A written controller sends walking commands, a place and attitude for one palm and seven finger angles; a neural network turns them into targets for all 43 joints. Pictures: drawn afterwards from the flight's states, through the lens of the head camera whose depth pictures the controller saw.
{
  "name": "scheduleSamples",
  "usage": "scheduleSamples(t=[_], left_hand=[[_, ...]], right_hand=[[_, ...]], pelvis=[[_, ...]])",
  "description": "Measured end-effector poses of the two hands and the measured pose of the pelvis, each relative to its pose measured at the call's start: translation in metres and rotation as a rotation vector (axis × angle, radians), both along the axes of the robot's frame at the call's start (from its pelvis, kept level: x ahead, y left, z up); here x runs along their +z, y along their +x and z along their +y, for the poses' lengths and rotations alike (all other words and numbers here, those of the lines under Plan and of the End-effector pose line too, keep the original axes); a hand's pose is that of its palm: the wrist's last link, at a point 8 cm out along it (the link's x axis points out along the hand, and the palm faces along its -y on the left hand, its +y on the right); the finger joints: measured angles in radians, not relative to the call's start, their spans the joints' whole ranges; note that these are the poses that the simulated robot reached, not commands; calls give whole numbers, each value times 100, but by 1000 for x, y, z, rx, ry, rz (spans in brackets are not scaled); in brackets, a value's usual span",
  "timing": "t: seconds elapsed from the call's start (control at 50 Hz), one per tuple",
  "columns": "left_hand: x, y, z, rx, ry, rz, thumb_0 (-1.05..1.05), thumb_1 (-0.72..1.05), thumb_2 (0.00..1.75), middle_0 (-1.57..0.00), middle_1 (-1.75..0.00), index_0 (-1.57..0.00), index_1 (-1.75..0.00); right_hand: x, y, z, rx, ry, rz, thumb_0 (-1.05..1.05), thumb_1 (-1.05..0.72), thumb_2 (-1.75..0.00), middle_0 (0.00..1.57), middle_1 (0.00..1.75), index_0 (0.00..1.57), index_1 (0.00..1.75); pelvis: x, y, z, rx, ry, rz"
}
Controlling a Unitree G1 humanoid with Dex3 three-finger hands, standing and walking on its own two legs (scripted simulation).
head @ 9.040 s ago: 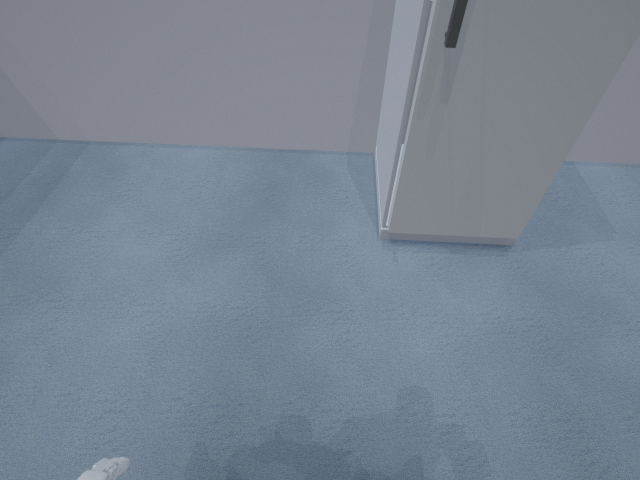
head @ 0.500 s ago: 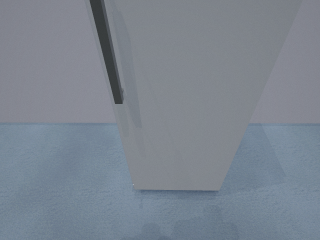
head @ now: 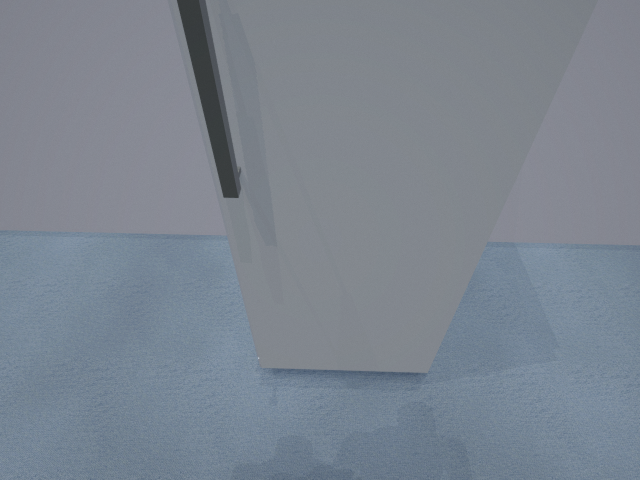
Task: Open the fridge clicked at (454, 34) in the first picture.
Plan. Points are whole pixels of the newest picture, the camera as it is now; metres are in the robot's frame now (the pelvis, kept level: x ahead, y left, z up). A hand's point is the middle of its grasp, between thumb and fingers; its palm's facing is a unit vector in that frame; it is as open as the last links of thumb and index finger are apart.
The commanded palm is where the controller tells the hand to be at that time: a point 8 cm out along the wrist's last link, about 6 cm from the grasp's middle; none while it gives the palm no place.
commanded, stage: look again from close up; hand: left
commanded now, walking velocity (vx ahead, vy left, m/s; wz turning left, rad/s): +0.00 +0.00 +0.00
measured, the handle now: (212, 74) +0.54 +0.17 +0.26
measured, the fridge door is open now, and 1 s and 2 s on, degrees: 0 0 0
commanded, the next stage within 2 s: shuffle to correct the standing spot in 1.48 s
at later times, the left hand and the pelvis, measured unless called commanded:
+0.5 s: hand out of the picture +0.02 +0.19 -0.17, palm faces +0.04 -0.97 -0.23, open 7.4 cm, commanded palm none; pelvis +0.00 +0.00 +0.00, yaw +0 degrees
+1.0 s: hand out of the picture +0.02 +0.19 -0.17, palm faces +0.04 -0.98 -0.21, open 7.4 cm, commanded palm none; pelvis +0.01 +0.00 +0.00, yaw +0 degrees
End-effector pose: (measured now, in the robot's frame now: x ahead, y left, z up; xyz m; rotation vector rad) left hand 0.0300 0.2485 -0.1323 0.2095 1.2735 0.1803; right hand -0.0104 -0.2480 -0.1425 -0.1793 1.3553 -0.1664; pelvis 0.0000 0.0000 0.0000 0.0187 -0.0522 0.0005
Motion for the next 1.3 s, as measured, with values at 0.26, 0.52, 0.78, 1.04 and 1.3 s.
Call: scheduleSamples(t=[0.26, 0.52, 0.78, 1.04, 1.3], left_hand=[[-2, -11, -4, 18, -11, 25, 0, 91, 90, -20, -29, -20, -30], [-5, -19, -10, 32, -32, 54, 0, 91, 90, -20, -29, -20, -30], [-8, -18, -12, 35, -45, 62, 0, 91, 90, -20, -29, -20, -30], [-7, -17, -16, 39, -49, 66, 0, 91, 90, -20, -29, -20, -30], [-10, -21, -23, 46, -63, 77, 0, 91, 90, -20, -29, -20, -30]], right_hand=[[-1, 13, 9, 17, 23, -15, 0, -91, -90, 20, 30, 20, 30], [0, 17, 18, 18, 33, -8, 0, -91, -90, 20, 30, 20, 30], [0, 14, 23, 8, 33, 12, 0, -91, -90, 20, 30, 20, 30], [-2, 14, 31, 6, 53, 20, 0, -91, -90, 20, 30, 20, 30], [-2, 11, 31, -1, 55, 31, 0, -91, -90, 20, 30, 20, 30]], pelvis=[[1, 0, -1, 6, -2, -1], [2, 3, 1, 6, -5, 4], [2, 7, 4, 5, -7, 3], [2, 9, 3, 4, -5, 6], [2, 10, 1, 4, -7, 7]])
